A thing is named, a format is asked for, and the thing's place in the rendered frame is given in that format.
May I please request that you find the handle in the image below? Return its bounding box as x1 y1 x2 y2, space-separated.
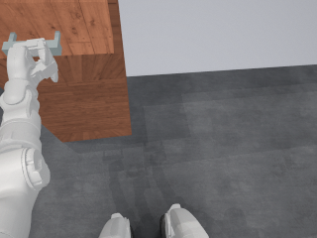
1 31 62 58

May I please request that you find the robot right thigh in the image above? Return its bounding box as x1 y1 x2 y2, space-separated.
164 207 209 238

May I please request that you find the drawer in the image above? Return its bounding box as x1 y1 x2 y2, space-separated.
0 0 114 59

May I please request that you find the left robot upper arm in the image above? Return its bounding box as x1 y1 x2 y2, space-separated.
0 147 51 238

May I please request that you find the robot left forearm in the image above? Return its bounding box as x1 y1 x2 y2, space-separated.
0 79 42 154

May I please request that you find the left robot shin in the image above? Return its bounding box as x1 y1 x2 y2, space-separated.
111 213 124 219

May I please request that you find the cabinet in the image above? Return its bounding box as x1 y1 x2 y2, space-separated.
0 0 132 143

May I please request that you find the left robot hand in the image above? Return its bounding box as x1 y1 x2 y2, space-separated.
6 38 58 88

